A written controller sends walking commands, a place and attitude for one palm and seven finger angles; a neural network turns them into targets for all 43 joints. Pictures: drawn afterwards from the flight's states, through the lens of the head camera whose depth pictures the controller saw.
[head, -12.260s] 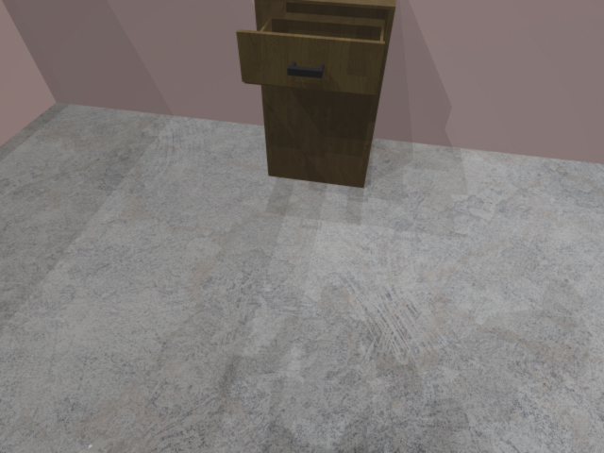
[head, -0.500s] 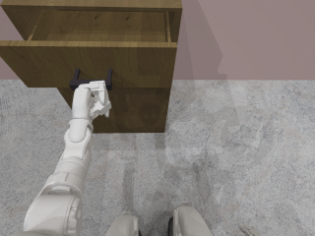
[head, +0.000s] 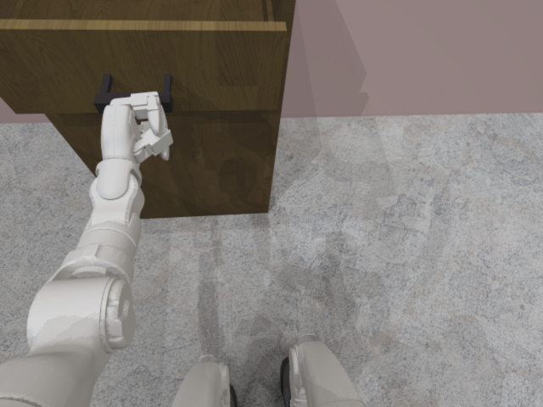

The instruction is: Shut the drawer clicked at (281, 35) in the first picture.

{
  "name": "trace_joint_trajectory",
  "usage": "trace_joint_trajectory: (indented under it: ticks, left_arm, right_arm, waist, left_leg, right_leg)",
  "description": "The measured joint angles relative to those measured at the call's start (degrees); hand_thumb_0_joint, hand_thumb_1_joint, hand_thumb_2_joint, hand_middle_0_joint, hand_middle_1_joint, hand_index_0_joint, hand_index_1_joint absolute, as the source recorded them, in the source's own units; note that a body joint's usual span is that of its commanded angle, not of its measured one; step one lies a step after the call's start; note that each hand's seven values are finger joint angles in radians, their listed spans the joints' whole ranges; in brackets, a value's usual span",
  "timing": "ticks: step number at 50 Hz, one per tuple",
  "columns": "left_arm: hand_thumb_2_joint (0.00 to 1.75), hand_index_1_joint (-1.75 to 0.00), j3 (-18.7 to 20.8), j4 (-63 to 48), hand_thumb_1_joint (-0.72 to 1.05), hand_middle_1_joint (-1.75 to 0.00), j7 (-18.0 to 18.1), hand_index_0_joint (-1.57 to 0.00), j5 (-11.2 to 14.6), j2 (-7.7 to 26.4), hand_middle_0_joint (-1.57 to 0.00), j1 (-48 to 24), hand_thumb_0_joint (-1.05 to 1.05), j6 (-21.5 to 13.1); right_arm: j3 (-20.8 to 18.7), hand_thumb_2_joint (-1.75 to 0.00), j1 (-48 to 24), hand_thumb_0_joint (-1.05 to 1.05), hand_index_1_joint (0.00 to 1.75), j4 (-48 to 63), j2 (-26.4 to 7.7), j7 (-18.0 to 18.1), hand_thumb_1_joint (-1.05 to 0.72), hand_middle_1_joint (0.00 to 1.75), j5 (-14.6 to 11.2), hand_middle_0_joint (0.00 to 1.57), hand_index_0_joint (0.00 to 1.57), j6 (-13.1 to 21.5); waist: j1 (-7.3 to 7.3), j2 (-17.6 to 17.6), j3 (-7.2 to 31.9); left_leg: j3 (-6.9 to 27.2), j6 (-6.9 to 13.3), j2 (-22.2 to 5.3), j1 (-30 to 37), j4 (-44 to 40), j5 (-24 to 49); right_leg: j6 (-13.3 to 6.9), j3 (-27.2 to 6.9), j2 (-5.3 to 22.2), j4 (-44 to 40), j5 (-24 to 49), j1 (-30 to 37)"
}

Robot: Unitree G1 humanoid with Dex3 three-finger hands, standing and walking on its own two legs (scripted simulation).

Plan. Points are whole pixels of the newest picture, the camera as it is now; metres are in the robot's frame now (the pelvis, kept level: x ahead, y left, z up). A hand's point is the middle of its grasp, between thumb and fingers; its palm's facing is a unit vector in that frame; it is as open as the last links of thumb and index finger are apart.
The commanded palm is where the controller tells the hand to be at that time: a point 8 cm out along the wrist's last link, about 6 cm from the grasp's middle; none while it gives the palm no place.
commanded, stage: push the drawer shut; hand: left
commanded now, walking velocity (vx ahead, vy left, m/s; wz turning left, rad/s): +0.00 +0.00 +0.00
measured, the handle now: (136, 91) +0.58 +0.16 +0.06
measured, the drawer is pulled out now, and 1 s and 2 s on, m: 0.09 0.00 0.00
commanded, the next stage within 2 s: pull the fist back off the drawer in 1.08 s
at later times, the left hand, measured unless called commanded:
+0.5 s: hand (168, 101) +0.56 +0.11 +0.06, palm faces -0.01 -1.00 -0.04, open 3.1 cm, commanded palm +0.55 +0.16 +0.06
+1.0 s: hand (164, 84) +0.60 +0.12 +0.06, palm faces -0.01 -1.00 -0.05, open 3.0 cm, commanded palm +0.61 +0.14 +0.06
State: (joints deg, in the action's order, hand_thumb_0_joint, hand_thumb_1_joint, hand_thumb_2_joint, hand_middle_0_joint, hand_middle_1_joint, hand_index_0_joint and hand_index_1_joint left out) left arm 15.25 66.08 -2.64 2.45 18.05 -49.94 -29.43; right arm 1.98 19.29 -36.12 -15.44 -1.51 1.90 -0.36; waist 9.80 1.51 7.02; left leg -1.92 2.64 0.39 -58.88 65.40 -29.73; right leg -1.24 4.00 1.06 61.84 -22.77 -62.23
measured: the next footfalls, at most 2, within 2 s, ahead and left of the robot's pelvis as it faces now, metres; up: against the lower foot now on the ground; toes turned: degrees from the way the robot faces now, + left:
none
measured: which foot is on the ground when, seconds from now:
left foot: down 0.00-1.00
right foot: down 0.00-1.00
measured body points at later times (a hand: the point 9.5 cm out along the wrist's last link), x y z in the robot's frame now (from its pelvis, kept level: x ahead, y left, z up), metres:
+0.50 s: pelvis +0.00 +0.00 -0.01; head +0.16 +0.02 +0.41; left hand +0.55 +0.16 +0.06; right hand -0.02 -0.26 -0.12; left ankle +0.01 +0.09 -0.65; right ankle +0.06 -0.11 -0.65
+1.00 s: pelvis +0.00 +0.01 -0.02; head +0.19 +0.03 +0.39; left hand +0.59 +0.17 +0.06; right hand -0.06 -0.24 -0.11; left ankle +0.01 +0.09 -0.65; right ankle +0.06 -0.11 -0.65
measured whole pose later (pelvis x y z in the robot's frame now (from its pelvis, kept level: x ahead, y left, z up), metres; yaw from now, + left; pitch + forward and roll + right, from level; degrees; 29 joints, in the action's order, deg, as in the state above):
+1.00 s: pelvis +0.00 +0.01 -0.02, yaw -1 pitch +30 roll -5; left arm 19.1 79.9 -1.6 -4.0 31.5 -72.8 -22.5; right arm 4.9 24.6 -36.5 -15.1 -3.2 4.7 -2.7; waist 17.0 3.1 6.3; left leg 1.1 2.7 -0.6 -70.7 70.8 -30.7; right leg -1.2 7.0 0.2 63.3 -22.3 -71.5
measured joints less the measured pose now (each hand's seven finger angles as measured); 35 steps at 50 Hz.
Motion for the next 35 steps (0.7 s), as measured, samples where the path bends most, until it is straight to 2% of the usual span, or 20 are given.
trace_joint_trajectory:
  ticks: [16, 35]
  left_arm:
    - [0.93, -1.6, 2.5, 5.6, 0.8, -1.6, 0.9, -1.4, -2.2, 4.1, -1.4, -7.7, 0.01, 1.2]
    - [0.9, -1.6, 5.5, 10.9, 0.76, -1.6, -0.3, -1.4, -5.1, 11.8, -1.4, -17.8, 0.01, 4.9]
  right_arm:
    - [0.8, -0.9, 2.2, 0.0, 0.3, -0.1, -0.2, -0.6, -0.91, 0.3, 1.0, 0.2, 0.2, -1.3]
    - [2.1, -0.9, 4.0, 0.0, 0.3, 1.0, -0.4, -1.1, -0.91, 0.3, 1.9, 0.2, 0.2, -2.1]
  waist:
    - [2.61, 0.5, -0.2]
    - [6.28, 1.3, -0.7]
  left_leg:
    - [0.6, 0.1, -0.5, -3.4, 1.5, -0.3]
    - [1.3, 0.2, -1.3, -9.0, 4.0, -1.1]
  right_leg:
    - [0.0, 0.6, -0.4, 0.4, 0.2, -2.9]
    - [0.1, 1.3, -1.2, 1.2, 0.4, -7.6]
